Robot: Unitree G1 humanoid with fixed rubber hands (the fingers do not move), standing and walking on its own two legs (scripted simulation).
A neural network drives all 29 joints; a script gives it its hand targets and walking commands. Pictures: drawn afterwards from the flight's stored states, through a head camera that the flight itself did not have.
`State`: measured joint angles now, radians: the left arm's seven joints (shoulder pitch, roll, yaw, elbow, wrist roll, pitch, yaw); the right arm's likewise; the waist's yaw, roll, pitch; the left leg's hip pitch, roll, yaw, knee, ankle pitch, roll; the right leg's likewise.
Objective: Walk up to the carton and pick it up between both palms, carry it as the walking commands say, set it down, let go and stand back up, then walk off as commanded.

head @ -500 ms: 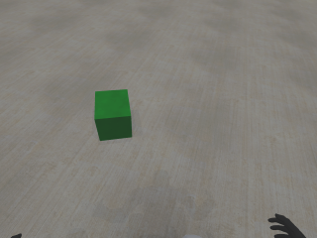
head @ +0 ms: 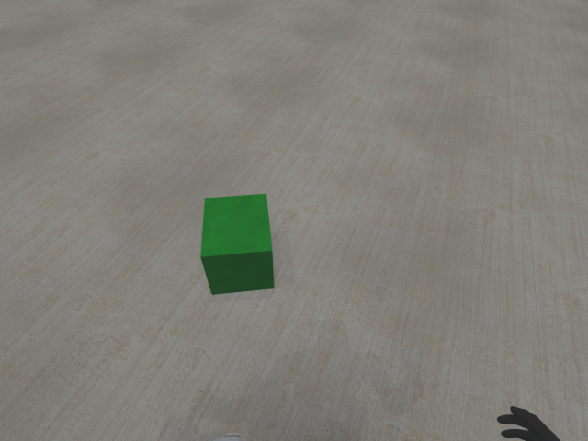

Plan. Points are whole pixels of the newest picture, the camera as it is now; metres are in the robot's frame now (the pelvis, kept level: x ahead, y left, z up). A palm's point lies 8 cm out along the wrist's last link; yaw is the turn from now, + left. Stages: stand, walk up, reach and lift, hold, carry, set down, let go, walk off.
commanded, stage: walk up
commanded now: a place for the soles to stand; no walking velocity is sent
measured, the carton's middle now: (239, 243) +0.95 +0.19 -0.64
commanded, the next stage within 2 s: none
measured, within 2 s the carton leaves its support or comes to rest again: neither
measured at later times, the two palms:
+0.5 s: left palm out of the picture +0.20 +0.40 -0.06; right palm (473, 352) +0.28 -0.29 -0.09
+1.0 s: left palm (34, 299) +0.37 +0.43 -0.06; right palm (442, 299) +0.37 -0.27 -0.09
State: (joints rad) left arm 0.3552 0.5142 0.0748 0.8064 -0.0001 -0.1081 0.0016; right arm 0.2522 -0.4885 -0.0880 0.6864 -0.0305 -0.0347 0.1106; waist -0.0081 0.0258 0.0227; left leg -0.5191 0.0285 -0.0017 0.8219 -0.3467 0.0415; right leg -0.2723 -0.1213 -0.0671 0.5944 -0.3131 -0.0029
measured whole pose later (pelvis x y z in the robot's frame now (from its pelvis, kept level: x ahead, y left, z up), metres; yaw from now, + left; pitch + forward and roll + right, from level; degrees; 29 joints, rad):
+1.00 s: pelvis +0.28 +0.07 -0.01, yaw -2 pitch -1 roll +1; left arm 0.34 0.52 0.07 0.80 0.00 -0.12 0.03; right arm 0.25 -0.49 -0.09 0.69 -0.03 0.00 0.09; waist -0.03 0.04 0.05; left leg -0.39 0.01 0.03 0.86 -0.39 0.03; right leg -0.39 -0.06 -0.06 0.70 -0.30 -0.01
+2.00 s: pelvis +0.45 +0.22 -0.03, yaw -2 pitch +0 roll -1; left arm 0.37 0.52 0.07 0.80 0.00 -0.06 0.08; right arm 0.25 -0.49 -0.09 0.69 -0.03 0.04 0.09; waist -0.03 0.05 0.07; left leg -0.44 0.04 0.05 0.84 -0.42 0.02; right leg -0.49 -0.11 0.01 1.00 -0.46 -0.01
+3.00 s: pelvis +0.51 +0.24 -0.02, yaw -6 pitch -1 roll +1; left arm 0.24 0.51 0.07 0.80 0.00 -0.05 0.04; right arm 0.26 -0.49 -0.08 0.69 -0.03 0.00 0.03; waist -0.03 0.00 0.07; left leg -0.37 0.04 0.04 0.77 -0.38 0.00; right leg -0.42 -0.05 0.00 0.79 -0.35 -0.01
